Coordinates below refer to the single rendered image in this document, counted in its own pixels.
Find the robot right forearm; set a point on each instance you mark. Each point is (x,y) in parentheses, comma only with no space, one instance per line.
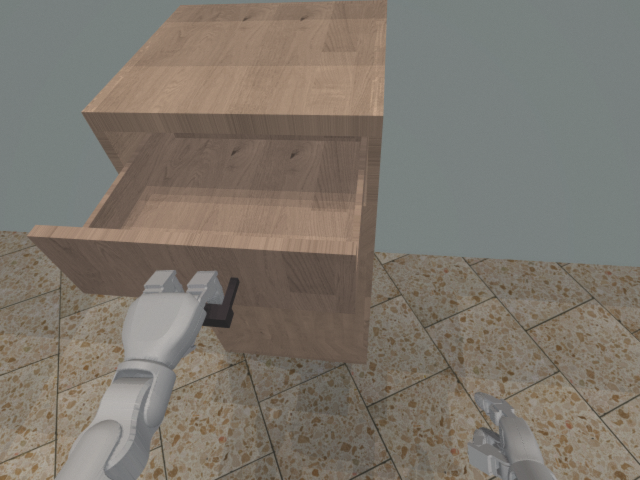
(529,470)

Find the cabinet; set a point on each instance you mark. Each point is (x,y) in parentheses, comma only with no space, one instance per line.
(292,68)

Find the robot left forearm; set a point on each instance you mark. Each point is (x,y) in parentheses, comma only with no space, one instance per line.
(116,445)

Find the right robot hand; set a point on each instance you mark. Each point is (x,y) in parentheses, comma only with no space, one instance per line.
(494,453)

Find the handle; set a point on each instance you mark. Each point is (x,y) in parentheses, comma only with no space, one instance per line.
(221,315)

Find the drawer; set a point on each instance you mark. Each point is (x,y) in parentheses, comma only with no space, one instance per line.
(282,213)

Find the left robot hand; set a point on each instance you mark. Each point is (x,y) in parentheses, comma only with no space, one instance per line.
(163,323)

